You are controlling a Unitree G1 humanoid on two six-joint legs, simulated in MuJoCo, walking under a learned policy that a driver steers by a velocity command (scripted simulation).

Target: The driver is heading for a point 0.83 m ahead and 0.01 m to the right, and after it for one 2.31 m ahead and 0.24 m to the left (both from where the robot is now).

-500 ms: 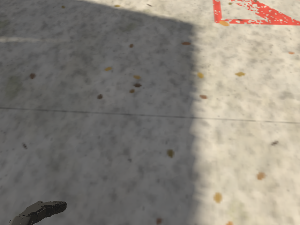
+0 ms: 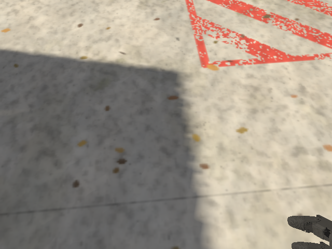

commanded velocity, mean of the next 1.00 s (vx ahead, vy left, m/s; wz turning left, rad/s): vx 0.50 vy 0.00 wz -0.04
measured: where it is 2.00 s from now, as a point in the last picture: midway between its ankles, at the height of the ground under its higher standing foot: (194, 169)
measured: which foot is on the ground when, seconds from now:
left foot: down 0.00-0.50, up 0.52-1.00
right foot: down 0.00-0.00, up 0.02-0.48, down 0.50-1.00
